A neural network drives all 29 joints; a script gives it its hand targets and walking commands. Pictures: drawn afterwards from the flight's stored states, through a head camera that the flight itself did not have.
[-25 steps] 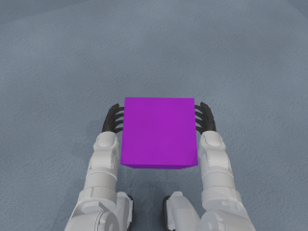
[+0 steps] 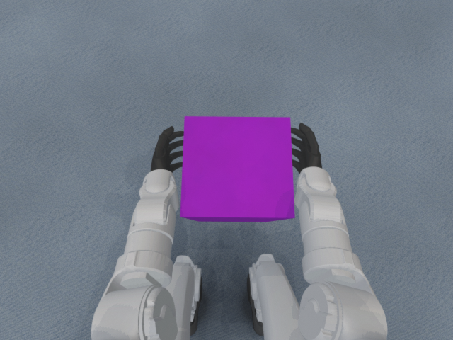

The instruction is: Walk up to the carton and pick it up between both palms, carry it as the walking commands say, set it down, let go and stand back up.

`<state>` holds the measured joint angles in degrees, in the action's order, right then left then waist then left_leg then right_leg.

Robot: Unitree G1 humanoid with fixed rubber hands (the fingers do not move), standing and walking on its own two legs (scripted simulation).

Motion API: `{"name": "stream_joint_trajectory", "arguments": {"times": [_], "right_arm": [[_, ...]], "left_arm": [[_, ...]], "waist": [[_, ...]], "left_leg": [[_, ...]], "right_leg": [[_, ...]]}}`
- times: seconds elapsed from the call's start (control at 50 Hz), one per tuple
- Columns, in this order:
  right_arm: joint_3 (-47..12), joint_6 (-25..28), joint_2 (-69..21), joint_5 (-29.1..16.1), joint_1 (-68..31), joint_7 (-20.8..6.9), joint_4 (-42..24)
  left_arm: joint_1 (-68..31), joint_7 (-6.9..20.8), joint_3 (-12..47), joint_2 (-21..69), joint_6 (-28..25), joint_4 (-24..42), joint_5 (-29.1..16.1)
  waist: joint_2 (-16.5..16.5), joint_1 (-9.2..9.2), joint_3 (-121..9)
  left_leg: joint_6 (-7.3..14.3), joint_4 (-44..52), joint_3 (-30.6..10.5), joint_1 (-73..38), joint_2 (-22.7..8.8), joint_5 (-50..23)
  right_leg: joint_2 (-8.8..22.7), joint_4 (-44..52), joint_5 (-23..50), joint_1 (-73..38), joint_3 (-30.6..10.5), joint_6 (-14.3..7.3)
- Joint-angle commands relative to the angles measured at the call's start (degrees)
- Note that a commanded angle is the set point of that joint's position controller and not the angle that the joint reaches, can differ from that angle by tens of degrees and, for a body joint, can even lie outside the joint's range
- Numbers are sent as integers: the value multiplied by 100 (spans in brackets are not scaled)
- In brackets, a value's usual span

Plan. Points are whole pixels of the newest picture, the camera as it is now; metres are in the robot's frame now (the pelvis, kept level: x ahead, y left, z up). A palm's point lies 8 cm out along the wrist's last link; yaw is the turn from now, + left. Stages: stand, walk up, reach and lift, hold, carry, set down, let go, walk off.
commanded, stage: set down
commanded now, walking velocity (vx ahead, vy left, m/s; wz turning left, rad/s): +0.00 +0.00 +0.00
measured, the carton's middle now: (234, 180) +0.41 -0.03 -0.15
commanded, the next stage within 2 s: none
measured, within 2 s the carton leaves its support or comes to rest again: neither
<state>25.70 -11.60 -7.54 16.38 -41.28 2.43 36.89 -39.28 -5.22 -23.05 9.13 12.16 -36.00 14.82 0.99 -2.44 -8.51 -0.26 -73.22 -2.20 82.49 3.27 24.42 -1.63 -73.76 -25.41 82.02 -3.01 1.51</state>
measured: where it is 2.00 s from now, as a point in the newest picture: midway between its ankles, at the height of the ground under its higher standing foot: (225, 313)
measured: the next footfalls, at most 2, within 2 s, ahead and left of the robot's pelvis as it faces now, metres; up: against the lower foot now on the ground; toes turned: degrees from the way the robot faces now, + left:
none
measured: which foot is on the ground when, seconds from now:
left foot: down 0.00-1.00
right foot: down 0.00-1.00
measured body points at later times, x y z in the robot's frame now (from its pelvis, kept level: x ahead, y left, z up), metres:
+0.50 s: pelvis -0.02 +0.00 -0.07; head +0.23 -0.01 +0.30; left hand +0.45 +0.10 -0.16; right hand +0.45 -0.17 -0.15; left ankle +0.07 +0.11 -0.60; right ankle +0.07 -0.13 -0.60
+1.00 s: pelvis -0.03 +0.00 -0.13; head +0.27 -0.01 +0.21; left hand +0.48 +0.10 -0.25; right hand +0.47 -0.17 -0.24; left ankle +0.07 +0.11 -0.60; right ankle +0.07 -0.13 -0.60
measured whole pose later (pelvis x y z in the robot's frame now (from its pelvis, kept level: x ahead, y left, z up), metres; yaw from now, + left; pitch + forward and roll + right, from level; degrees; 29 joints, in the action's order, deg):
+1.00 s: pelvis -0.03 +0.00 -0.13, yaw +0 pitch +45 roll +0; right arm 28.6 -14.6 -1.0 14.7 -62.3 3.5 42.0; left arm -61.0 -7.3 -24.2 2.7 14.7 -42.2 12.9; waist 1.3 -3.1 -4.1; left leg -1.4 -99.3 -2.1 115.0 4.9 28.9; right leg -3.3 -100.1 -30.4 114.2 -3.5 2.7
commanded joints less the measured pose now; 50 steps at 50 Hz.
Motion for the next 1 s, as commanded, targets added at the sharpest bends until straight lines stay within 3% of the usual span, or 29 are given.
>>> {"name": "stream_joint_trajectory", "arguments": {"times": [0.0, 0.02, 0.04, 0.1, 0.12, 0.16, 0.24, 0.28, 0.3, 0.36, 0.4, 0.44, 0.46, 0.48, 0.5, 0.54, 0.58, 0.64, 0.68, 0.7, 0.72, 0.74, 0.76, 0.78, 0.82, 0.84, 0.86, 0.9, 0.98], "right_arm": [[-2705, 40, -5401, -368, -2802, -1016, 547], [-2747, 15, -5423, -493, -2804, -1039, 561], [-2668, -30, -5556, -487, -2892, -1067, 725], [-2788, -25, -5393, -594, -3329, -1070, 445], [-2660, -103, -5508, -491, -3236, -1076, 603], [-2421, -169, -5441, -389, -3264, -1069, 832], [-2550, -164, -5470, -579, -3653, -1083, 642], [-2509, -188, -5317, -511, -3660, -1077, 742], [-2372, -224, -5315, -502, -3688, -1069, 918], [-2306, -234, -5259, -475, -3594, -1092, 952], [-2312, -288, -5346, -419, -3824, -1078, 998], [-2288, -279, -5269, -508, -3964, -1063, 1000], [-2462, -240, -5291, -650, -4146, -1048, 784], [-2363, -245, -5212, -552, -4051, -1045, 909], [-2383, -313, -5332, -616, -4110, -1057, 1139], [-2404, -265, -5229, -647, -4269, -1055, 862], [-2483, -221, -5240, -698, -4332, -1025, 801], [-2344, -327, -5239, -635, -4354, -1025, 1092], [-2178, -290, -5195, -550, -4302, -988, 1038], [-2391, -267, -5253, -672, -4572, -1016, 914], [-2236, -283, -5148, -657, -4532, -1013, 956], [-2483, -230, -5081, -745, -4796, -997, 677], [-2266, -268, -5036, -695, -4826, -1000, 910], [-2434, -232, -4971, -786, -4990, -1010, 762], [-2182, -305, -5038, -630, -4513, -1037, 1108], [-2244, -288, -4988, -620, -4686, -1001, 1068], [-2217, -287, -4892, -583, -4705, -1024, 1049], [-2193, -292, -4938, -646, -4828, -1056, 1142], [-2224, -239, -4609, -738, -5337, -1055, 946]], "left_arm": [[-3512, 819, 2952, 5358, -240, -256, -457], [-3867, 788, 3182, 5442, -269, 140, -622], [-3953, 774, 2950, 5228, -249, -15, -488], [-3786, 740, 2907, 5451, -155, -356, -408], [-3883, 785, 2926, 5438, -174, -202, -533], [-4257, 784, 2805, 5350, -103, -256, -463], [-4691, 723, 2847, 5006, -155, -26, -537], [-4563, 751, 2733, 5217, -94, -278, -494], [-4615, 737, 2783, 5076, -82, -296, -520], [-4775, 752, 2688, 5032, -109, -192, -546], [-5032, 760, 2491, 4852, -99, -271, -475], [-5219, 775, 2565, 4961, -67, -337, -582], [-4916, 729, 2557, 4841, -66, -472, -467], [-5050, 759, 2601, 4911, -95, -375, -583], [-5424, 748, 2615, 4806, -122, -222, -632], [-5090, 764, 2452, 4904, -52, -471, -510], [-5387, 775, 2604, 4845, -126, -270, -635], [-5460, 783, 2459, 4681, -23, -462, -559], [-5534, 791, 2545, 4854, -26, -432, -641], [-5879, 837, 2567, 4722, -131, -80, -724], [-5718, 808, 2563, 4797, -45, -346, -708], [-5653, 795, 2496, 4727, -62, -436, -645], [-5520, 812, 2308, 4754, 28, -826, -533], [-5702, 778, 2451, 4668, -54, -520, -620], [-5823, 789, 2554, 4765, -54, -388, -734], [-5807, 774, 2458, 4609, -38, -556, -657], [-5896, 782, 2465, 4619, -57, -424, -653], [-5875, 780, 2388, 4406, -46, -582, -570], [-6280, 755, 2512, 4608, -4, -647, -745]], "waist": [[95, -147, -4224], [286, -167, -4555], [14, -175, -4155], [227, 11, -4476], [-163, -342, -4291], [208, -212, -4092], [-25, -208, -4546], [229, -77, -4599], [238, -245, -4399], [72, -348, -4756], [-84, -170, -4550], [-19, -266, -4557], [98, -17, -4882], [11, -274, -4829], [-132, -242, -4817], [165, 14, -4863], [-96, -124, -5015], [-35, -87, -5078], [93, -328, -5098], [-71, -184, -5020], [55, -322, -5082], [5, -81, -5307], [112, -153, -4871], [96, -78, -5115], [27, -379, -5147], [107, -150, -5305], [43, -274, -5145], [-82, -195, -4895], [205, -256, -5032]], "left_leg": [[-115, 424, -51, -2183, 778, -1258], [-181, 334, -7, -2326, 785, -1283], [-78, 373, -124, -2088, 792, -999], [-118, 138, -30, -2106, 820, -1156], [-67, 62, -91, -1914, 822, -1113], [-105, 31, 37, -1681, 838, -838], [-53, -281, 36, -1606, 819, -899], [-137, -392, 162, -1399, 855, -812], [-107, -368, 90, -1339, 853, -729], [-148, -642, 163, -1277, 872, -890], [-95, -727, 218, -845, 885, -718], [-102, -779, 204, -897, 894, -662], [-66, -838, 188, -1039, 859, -772], [-107, -936, 235, -809, 892, -841], [-101, -963, 246, -747, 886, -552], [-99, -1077, 287, -728, 880, -737], [-96, -1293, 297, -514, 908, -971], [-104, -1298, 330, -539, 894, -587], [-136, -1380, 342, -388, 913, -758], [-103, -1491, 326, -168, 906, -926], [-135, -1501, 331, -281, 918, -901], [-141, -1636, 386, -225, 936, -971], [-104, -1566, 365, -44, 908, -745], [-91, -1587, 326, -165, 917, -786], [-130, -1668, 368, -172, 913, -913], [-168, -1751, 425, -76, 929, -790], [-177, -1808, 368, 22, 908, -802], [-115, -1803, 355, 115, 887, -689], [-163, -1950, 366, 212, 894, -592]], "right_leg": [[-830, 348, 1371, -2037, 113, -24], [-839, 241, 1423, -2152, 77, -69], [-837, 190, 1192, -1776, 154, 12], [-819, 1, 1218, -1700, 155, -3], [-827, 0, 1173, -1546, 257, 49], [-803, -2, 962, -1414, 179, -33], [-847, -348, 1067, -1189, 245, 80], [-849, -415, 1012, -1285, 197, 21], [-843, -514, 970, -1038, 298, 45], [-869, -571, 1085, -1005, 293, 51], [-833, -590, 1031, -975, 251, 86], [-838, -704, 938, -830, 320, 53], [-852, -885, 1040, -780, 322, 102], [-860, -844, 1116, -772, 306, 81], [-848, -886, 860, -806, 334, 92], [-840, -1013, 994, -602, 282, 73], [-863, -1115, 1263, -583, 306, 111], [-859, -1158, 883, -567, 350, 115], [-868, -1284, 1154, -495, 410, 90], [-828, -1306, 1360, -449, 305, 94], [-845, -1418, 1297, -370, 396, 104], [-863, -1449, 1318, -428, 339, 130], [-829, -1397, 1114, -172, 339, 113], [-856, -1575, 1124, -106, 389, 115], [-835, -1556, 1228, -139, 461, 105], [-836, -1646, 1143, -152, 426, 103], [-803, -1730, 1128, 59, 450, 94], [-816, -1740, 1096, 209, 475, 135], [-805, -1924, 978, 402, 493, 66]]}}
